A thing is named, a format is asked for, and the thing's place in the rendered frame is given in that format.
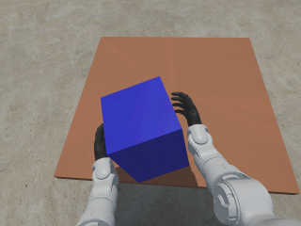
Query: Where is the robot left hand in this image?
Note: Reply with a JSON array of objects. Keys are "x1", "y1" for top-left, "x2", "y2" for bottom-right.
[{"x1": 94, "y1": 123, "x2": 108, "y2": 161}]

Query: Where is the table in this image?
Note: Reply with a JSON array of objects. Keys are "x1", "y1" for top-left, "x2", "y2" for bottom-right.
[{"x1": 54, "y1": 37, "x2": 300, "y2": 195}]

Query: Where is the carton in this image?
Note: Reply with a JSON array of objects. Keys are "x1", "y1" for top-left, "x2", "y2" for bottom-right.
[{"x1": 101, "y1": 76, "x2": 190, "y2": 183}]

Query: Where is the robot right forearm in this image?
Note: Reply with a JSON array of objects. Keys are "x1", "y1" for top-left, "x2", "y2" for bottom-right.
[{"x1": 187, "y1": 124, "x2": 274, "y2": 209}]

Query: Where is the robot right upper arm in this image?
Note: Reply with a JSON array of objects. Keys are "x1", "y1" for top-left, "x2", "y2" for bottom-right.
[{"x1": 213, "y1": 178, "x2": 301, "y2": 226}]

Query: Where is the robot left forearm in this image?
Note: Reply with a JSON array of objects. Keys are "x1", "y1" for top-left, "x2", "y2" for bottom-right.
[{"x1": 76, "y1": 157, "x2": 119, "y2": 226}]

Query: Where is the robot right hand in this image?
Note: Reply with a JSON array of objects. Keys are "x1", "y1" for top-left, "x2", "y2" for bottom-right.
[{"x1": 171, "y1": 91, "x2": 202, "y2": 127}]

